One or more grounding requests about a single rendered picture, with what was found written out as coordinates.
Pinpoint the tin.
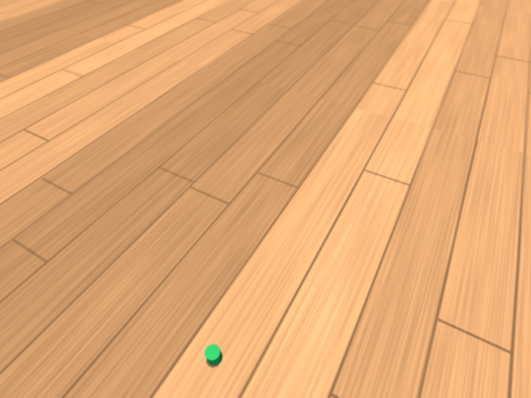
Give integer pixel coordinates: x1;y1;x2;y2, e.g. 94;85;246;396
205;344;222;366

